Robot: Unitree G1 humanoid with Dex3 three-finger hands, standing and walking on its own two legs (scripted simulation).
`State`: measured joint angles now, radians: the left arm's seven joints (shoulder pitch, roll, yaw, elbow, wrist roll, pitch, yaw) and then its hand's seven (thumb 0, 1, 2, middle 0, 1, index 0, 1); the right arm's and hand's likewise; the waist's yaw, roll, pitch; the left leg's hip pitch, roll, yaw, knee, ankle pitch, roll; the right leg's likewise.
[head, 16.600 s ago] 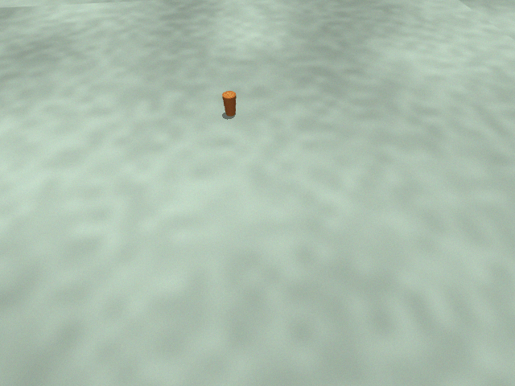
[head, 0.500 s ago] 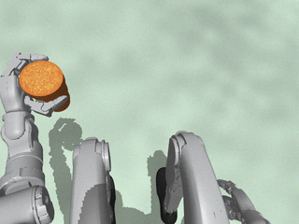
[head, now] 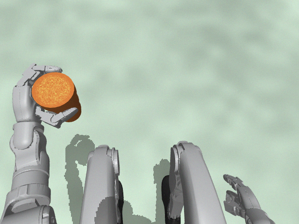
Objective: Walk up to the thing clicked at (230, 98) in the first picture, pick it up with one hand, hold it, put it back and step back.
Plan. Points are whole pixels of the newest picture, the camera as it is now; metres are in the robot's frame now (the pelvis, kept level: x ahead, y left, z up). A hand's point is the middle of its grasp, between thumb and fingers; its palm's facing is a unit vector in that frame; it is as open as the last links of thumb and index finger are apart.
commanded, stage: lift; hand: left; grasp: from the side
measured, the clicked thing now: (62, 102) +0.42 +0.22 -0.03
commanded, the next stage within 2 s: hold in 1.72 s
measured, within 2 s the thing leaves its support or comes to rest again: neither
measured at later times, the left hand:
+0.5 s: hand (8, 60) +0.39 +0.21 +0.18, palm faces +0.14 -0.99 -0.03, open 11.3 cm
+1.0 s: hand out of the picture +0.39 +0.21 +0.28, palm faces +0.14 -0.99 -0.03, open 11.3 cm
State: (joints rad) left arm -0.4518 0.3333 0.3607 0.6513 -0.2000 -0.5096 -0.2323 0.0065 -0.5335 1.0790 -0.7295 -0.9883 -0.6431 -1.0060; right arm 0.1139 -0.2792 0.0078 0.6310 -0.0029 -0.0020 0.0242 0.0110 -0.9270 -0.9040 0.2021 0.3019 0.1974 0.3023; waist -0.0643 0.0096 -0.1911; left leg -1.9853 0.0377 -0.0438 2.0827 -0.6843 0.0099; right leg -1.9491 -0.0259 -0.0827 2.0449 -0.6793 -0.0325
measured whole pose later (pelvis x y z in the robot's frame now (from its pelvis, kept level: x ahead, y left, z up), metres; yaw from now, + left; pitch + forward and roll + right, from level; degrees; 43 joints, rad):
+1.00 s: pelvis +0.06 +0.01 +0.24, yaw +3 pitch +16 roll -2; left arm -0.13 0.24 0.18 0.36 -0.19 -0.34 -0.09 0.01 -0.53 1.08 -0.72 -1.00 -0.64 -1.01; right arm 0.23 -0.23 0.01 0.62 0.03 -0.06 -0.03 0.01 -0.91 -0.90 0.20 0.30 0.20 0.30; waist -0.03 0.02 -0.12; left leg -0.96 0.03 -0.02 1.20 -0.53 0.00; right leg -0.93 -0.01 -0.07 1.16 -0.52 -0.01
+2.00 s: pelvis +0.09 +0.00 +0.30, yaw +3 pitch +9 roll -1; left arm -0.12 0.20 0.15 0.41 -0.19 -0.35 -0.10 0.00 -0.53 1.09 -0.71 -1.01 -0.63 -1.02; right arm 0.24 -0.23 0.00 0.64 0.02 -0.02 -0.02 0.01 -0.92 -0.90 0.20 0.30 0.20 0.30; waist -0.02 0.01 -0.06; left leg -0.60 0.03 0.00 0.89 -0.44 -0.01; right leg -0.58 0.01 -0.06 0.87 -0.44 -0.02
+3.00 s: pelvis +0.08 +0.00 +0.31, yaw +3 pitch +6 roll -1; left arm -0.12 0.19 0.14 0.43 -0.19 -0.36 -0.09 0.00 -0.52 1.07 -0.71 -1.00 -0.63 -1.01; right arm 0.24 -0.22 0.01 0.65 0.02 -0.02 -0.02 0.01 -0.92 -0.91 0.20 0.30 0.20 0.30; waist -0.02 0.01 -0.04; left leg -0.52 0.03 0.01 0.82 -0.40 0.00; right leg -0.50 0.00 -0.05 0.79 -0.40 -0.01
